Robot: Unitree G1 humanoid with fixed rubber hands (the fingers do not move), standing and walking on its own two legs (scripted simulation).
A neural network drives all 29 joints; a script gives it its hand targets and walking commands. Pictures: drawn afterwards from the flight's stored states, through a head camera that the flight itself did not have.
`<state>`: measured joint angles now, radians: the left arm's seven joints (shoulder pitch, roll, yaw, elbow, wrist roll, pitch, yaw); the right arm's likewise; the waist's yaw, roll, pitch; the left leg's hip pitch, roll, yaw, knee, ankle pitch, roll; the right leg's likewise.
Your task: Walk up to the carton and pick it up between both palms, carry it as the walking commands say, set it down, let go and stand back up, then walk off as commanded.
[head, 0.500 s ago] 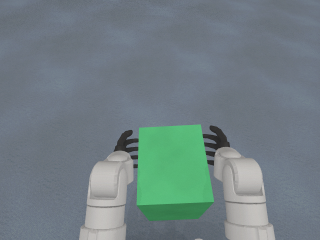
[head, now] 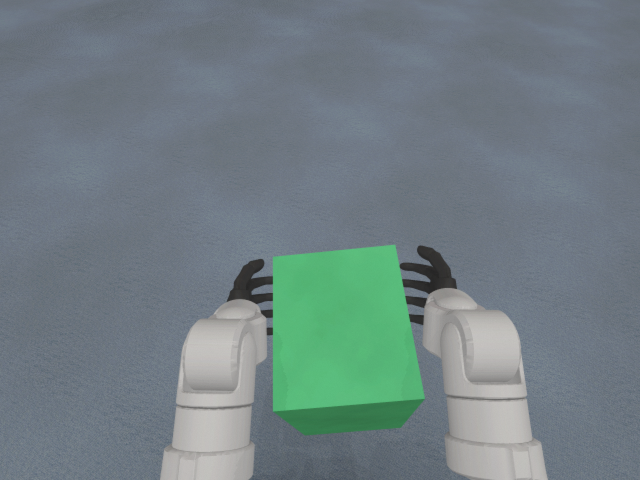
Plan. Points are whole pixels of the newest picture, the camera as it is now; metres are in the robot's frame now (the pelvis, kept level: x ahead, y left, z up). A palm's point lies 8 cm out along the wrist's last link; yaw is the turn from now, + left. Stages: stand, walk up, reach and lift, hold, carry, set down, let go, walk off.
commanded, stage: carry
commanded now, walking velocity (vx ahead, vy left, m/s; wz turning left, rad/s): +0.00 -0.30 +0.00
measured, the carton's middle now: (344, 352) +0.30 +0.00 -0.01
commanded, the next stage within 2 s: none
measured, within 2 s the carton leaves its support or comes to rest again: neither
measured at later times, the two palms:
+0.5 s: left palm (403, 356) +0.25 -0.06 +0.08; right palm (620, 357) +0.25 -0.28 +0.09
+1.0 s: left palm (560, 403) +0.20 -0.19 +0.10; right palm out of the picture +0.20 -0.42 +0.11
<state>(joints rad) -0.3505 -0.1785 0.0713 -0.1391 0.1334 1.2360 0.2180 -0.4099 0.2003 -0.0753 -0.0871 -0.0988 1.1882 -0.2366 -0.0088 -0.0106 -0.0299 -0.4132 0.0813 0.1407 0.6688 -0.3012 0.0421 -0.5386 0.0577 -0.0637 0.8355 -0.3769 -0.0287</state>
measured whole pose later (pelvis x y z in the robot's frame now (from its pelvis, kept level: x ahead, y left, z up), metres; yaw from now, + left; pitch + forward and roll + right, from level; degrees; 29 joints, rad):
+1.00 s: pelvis -0.10 -0.30 +0.01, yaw +1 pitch +2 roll +0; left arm -0.40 -0.20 0.07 -0.06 0.16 1.26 0.23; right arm -0.41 0.20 -0.08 -0.07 -0.09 1.23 -0.31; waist -0.05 0.02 -0.07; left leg -0.34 0.07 0.07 0.53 -0.21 -0.04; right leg -0.38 -0.03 -0.07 0.52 -0.18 -0.01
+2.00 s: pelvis -0.11 -0.29 +0.01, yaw +3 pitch +2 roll +0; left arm -0.43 -0.21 0.08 0.01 0.15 1.25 0.30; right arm -0.45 0.22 -0.11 0.04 -0.14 1.20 -0.29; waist 0.01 -0.01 -0.08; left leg -0.34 0.04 0.06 0.50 -0.20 -0.02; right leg -0.37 -0.06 -0.07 0.49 -0.16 0.01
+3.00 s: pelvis -0.09 -0.30 +0.01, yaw +2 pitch +3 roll +0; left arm -0.36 -0.18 0.06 -0.03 0.15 1.20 0.21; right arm -0.39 0.19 -0.08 0.00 -0.16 1.17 -0.20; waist 0.00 0.00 -0.10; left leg -0.33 0.06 0.06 0.50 -0.22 -0.03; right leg -0.37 -0.05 -0.08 0.51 -0.18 0.00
